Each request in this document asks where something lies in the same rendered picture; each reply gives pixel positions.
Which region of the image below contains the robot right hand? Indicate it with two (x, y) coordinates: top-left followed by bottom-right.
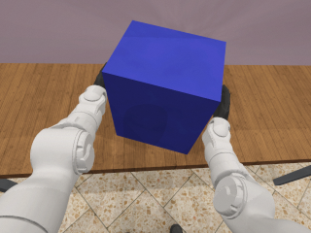
(213, 84), (230, 120)

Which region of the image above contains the robot right forearm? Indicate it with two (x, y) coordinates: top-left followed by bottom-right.
(202, 116), (261, 189)

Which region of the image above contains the robot left upper arm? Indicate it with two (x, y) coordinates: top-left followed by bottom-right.
(0, 128), (95, 233)

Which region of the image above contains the robot left forearm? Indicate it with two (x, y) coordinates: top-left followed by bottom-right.
(30, 84), (107, 169)

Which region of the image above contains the table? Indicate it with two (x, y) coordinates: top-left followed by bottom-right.
(0, 63), (311, 193)

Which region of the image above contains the robot right foot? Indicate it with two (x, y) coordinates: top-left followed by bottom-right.
(170, 223), (183, 233)

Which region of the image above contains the robot left hand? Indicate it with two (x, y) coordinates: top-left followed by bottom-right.
(93, 62), (107, 89)

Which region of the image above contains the carton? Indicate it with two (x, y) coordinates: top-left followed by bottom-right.
(102, 20), (226, 155)

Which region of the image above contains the robot right upper arm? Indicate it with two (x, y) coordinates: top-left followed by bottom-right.
(212, 175), (311, 233)

